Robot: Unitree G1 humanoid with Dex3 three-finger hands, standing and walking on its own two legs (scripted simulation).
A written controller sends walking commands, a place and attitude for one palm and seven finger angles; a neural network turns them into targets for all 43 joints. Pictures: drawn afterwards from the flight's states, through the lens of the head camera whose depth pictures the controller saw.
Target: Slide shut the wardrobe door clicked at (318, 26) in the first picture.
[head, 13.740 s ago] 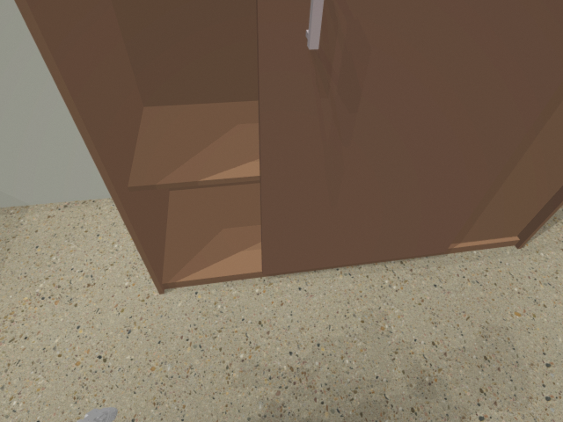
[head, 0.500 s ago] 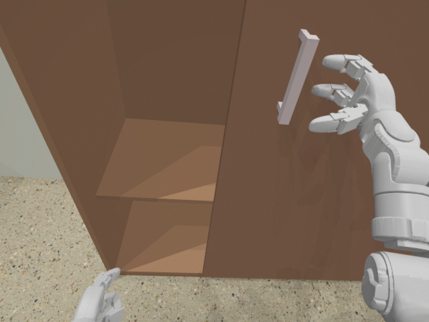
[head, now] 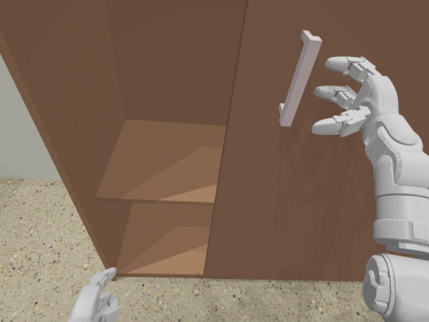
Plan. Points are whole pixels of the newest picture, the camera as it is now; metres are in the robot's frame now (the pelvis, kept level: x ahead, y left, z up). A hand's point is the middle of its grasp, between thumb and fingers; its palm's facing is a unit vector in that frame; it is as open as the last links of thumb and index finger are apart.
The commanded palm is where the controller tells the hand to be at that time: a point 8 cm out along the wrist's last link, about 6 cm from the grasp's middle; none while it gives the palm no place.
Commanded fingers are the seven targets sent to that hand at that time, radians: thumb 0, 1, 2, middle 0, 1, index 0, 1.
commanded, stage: move the hooked fingers beside the handle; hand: right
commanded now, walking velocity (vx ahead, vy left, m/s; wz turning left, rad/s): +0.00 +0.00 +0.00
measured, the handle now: (295, 80) +0.46 -0.09 +0.27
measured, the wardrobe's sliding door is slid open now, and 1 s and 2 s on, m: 0.39 0.39 0.39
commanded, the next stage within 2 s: feel for the door with the fingertips in 0.28 s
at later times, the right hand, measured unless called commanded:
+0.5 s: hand (332, 100) +0.42 -0.15 +0.26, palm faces -0.05 +1.00 -0.04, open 14.0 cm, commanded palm +0.39 -0.19 +0.26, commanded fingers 0.00 0.50 -0.30 0.30 1.20 0.30 1.20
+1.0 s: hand (314, 94) +0.42 -0.11 +0.27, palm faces -0.05 +1.00 -0.02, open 14.0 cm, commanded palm +0.40 -0.17 +0.26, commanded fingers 0.00 0.50 -0.30 0.30 1.20 0.30 1.20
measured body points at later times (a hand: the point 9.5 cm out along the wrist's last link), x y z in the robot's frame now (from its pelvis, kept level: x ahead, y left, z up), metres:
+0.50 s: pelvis +0.00 -0.02 +0.00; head -0.02 +0.01 +0.45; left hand +0.15 +0.23 -0.11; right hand +0.41 -0.20 +0.27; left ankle -0.04 +0.08 -0.74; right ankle +0.01 -0.11 -0.74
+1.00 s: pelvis -0.01 -0.01 +0.00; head -0.03 +0.01 +0.45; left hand +0.15 +0.22 -0.10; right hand +0.41 -0.17 +0.27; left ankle -0.04 +0.08 -0.74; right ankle +0.01 -0.11 -0.74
